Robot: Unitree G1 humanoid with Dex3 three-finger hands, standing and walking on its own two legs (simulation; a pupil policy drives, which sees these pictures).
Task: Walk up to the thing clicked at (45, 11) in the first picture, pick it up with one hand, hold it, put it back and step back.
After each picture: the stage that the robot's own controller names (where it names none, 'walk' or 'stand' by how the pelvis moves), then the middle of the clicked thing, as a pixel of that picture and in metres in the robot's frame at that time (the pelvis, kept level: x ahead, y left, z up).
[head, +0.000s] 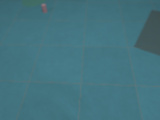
stand; (44, 8) +2.09 +0.63 -0.72
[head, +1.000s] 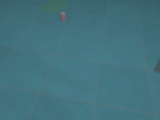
walk; (63, 17) +2.01 +0.30 -0.70
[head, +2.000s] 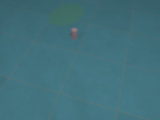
walk; (74, 33) +1.40 +0.16 -0.70
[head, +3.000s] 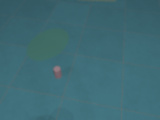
walk; (57, 72) +0.89 +0.24 -0.71
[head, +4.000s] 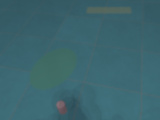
walk; (61, 107) +0.55 +0.25 -0.69
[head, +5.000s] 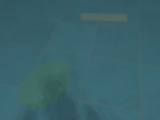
stand; out of the picture +0.35 +0.23 -0.70
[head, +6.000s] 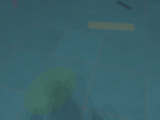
stand; out of the picture +0.35 +0.22 -0.72
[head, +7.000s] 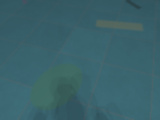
stand; out of the picture +0.37 +0.20 -0.72
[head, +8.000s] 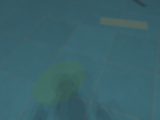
stand; out of the picture +0.39 +0.18 -0.72
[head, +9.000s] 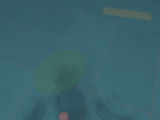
stand; (64, 118) +0.42 +0.17 -0.71
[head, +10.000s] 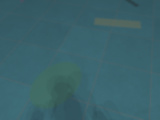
stand; out of the picture +0.38 +0.19 -0.72
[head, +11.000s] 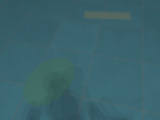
stand; out of the picture +0.38 +0.22 -0.72
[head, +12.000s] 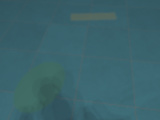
stand; out of the picture +0.35 +0.25 -0.72
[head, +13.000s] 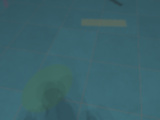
stand; out of the picture +0.38 +0.22 -0.72
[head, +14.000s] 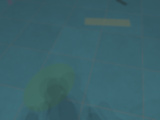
stand; out of the picture +0.37 +0.21 -0.73
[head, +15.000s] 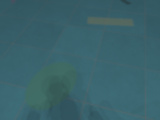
stand; out of the picture +0.37 +0.20 -0.73
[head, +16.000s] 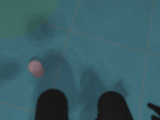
go down; (36, 69) +0.43 +0.24 -0.41
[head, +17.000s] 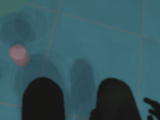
go down; (20, 56) +0.44 +0.27 -0.30
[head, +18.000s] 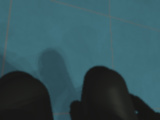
close in; out of the picture +0.42 +0.30 -0.22
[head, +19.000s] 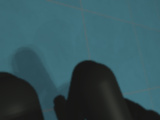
close; out of the picture +0.41 +0.32 -0.22
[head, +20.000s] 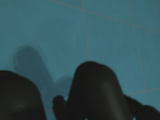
lift; out of the picture +0.39 +0.30 -0.23
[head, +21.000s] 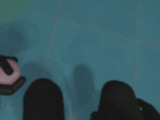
lift; (9, 76) +0.32 +0.27 -0.09
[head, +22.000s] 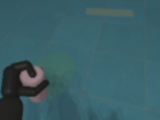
hold; (35, 84) +0.33 +0.18 +0.04
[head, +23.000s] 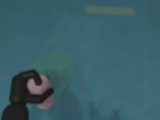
hold; (41, 92) +0.32 +0.17 -0.01
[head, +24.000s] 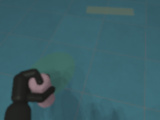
crouch; (43, 91) +0.32 +0.17 +0.00
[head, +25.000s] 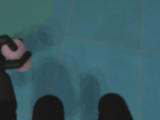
crouch; (18, 56) +0.43 +0.23 -0.08
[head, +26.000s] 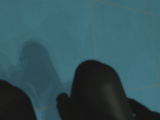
lower; out of the picture +0.41 +0.32 -0.22
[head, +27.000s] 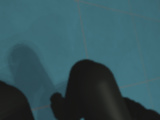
lower; out of the picture +0.42 +0.33 -0.22
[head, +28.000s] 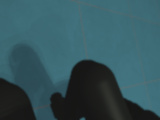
lower; out of the picture +0.42 +0.33 -0.23
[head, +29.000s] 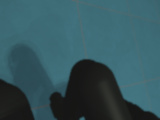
lower; out of the picture +0.42 +0.33 -0.23
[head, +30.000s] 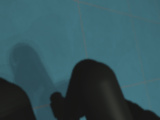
loosen; out of the picture +0.42 +0.33 -0.23
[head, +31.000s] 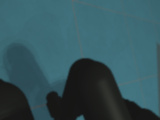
withdraw; out of the picture +0.41 +0.33 -0.23
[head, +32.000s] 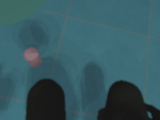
walk; (33, 58) +0.46 +0.26 -0.33
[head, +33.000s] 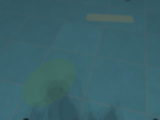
stand; out of the picture +0.38 +0.19 -0.66
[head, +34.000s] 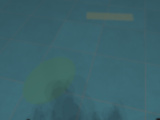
stand; out of the picture +0.40 +0.21 -0.66
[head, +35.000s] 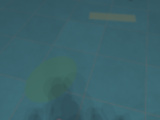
stand; out of the picture +0.40 +0.21 -0.69
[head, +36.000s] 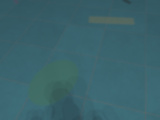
walk; out of the picture +0.42 +0.21 -0.72
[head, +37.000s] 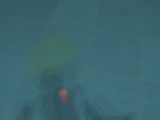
walk; (63, 95) +0.54 +0.19 -0.70
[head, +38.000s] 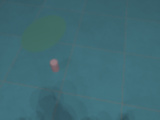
walk; (54, 65) +0.79 +0.28 -0.69
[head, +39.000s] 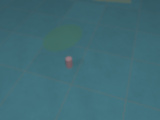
stand; (69, 62) +1.05 +0.20 -0.71
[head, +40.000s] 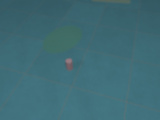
stand; (69, 64) +1.03 +0.19 -0.73
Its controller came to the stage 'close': yes
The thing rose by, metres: 0.70
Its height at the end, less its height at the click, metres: +0.00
